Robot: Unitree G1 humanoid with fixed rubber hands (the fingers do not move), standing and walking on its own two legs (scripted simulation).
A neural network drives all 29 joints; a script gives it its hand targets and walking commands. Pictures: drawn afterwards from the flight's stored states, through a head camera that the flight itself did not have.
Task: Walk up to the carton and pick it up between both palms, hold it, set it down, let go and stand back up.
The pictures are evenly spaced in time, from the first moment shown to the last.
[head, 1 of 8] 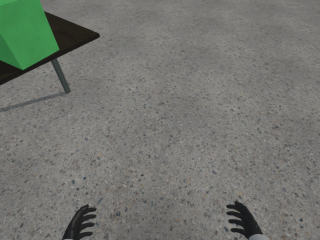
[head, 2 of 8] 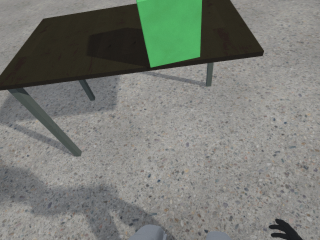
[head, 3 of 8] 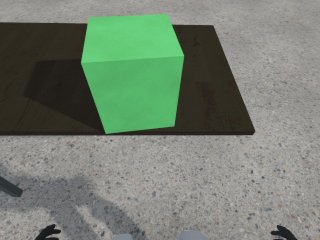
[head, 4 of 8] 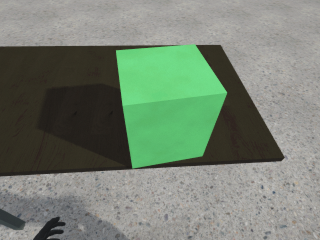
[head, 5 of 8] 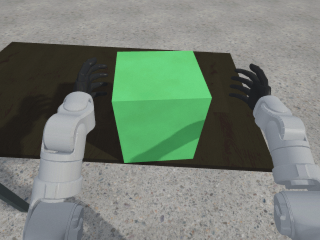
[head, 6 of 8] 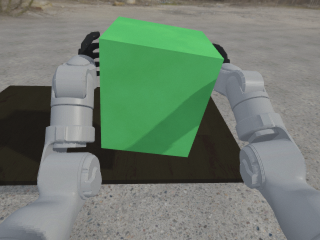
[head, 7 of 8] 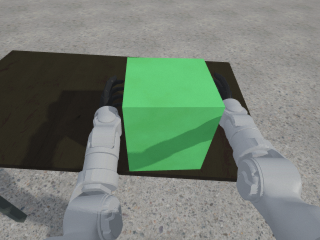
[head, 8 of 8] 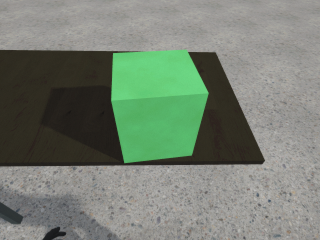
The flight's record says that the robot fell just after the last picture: no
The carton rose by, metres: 0.22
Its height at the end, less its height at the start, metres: +0.00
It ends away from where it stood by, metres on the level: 0.03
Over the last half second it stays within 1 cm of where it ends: yes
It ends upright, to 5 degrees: yes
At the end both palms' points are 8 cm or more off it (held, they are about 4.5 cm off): yes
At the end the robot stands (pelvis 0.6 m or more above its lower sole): yes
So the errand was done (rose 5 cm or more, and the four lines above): yes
